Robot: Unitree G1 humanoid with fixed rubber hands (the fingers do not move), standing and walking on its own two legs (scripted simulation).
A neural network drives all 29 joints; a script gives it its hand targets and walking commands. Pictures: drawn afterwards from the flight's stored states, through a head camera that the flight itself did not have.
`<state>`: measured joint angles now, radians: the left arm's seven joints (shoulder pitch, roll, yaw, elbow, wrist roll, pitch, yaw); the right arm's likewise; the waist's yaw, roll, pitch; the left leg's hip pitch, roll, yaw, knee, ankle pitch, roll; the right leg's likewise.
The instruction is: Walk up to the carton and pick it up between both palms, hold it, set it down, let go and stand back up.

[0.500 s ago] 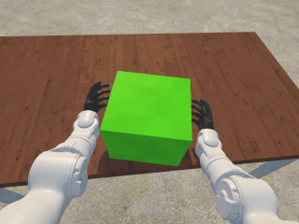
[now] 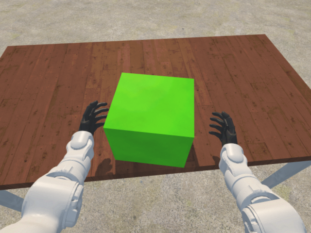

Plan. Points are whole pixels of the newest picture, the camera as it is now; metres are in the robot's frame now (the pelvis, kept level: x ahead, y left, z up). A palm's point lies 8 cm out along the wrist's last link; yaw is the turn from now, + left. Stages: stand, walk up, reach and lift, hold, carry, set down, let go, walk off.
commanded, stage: set down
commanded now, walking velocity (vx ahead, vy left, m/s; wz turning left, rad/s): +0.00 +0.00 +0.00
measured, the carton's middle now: (153, 120) +0.45 -0.01 +0.00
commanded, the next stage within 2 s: none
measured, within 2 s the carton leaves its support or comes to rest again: neither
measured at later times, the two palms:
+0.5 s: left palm (63, 147) +0.35 +0.22 +0.05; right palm (226, 151) +0.32 -0.18 +0.04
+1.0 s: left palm (57, 174) +0.30 +0.23 +0.02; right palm (228, 180) +0.26 -0.18 +0.01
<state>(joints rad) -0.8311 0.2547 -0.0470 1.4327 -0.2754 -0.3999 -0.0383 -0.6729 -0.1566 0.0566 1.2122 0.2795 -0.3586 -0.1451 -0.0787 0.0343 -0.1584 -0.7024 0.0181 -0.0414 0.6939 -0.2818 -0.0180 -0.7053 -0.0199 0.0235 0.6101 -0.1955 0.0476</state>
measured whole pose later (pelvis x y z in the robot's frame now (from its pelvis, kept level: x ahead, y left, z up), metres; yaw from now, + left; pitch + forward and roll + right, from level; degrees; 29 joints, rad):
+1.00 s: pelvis +0.02 +0.01 +0.02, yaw +0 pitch +2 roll -2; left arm -0.09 0.30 -0.01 0.60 -0.21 -0.22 -0.10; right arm 0.01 -0.03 0.02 0.56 0.17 -0.33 -0.21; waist -0.02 0.01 -0.01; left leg -0.31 0.03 -0.03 0.56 -0.29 -0.02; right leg -0.31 -0.01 0.03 0.45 -0.18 0.05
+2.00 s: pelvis +0.03 +0.00 +0.03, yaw -1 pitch -6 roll -1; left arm 0.26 0.30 -0.09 0.32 -0.22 -0.06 -0.04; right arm 0.30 -0.07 -0.02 0.32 0.06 -0.11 -0.11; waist 0.02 0.04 0.09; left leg -0.05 0.02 0.00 0.41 -0.26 -0.01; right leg -0.08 -0.02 0.05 0.36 -0.18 0.04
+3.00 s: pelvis +0.03 -0.02 +0.03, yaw -2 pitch -5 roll +0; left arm 0.19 0.22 -0.01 0.46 -0.07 0.10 0.00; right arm 0.24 -0.12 -0.04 0.56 0.00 -0.15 -0.03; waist 0.02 -0.02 0.11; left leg -0.04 0.04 0.00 0.37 -0.23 -0.04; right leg -0.10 0.00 0.05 0.37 -0.18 0.02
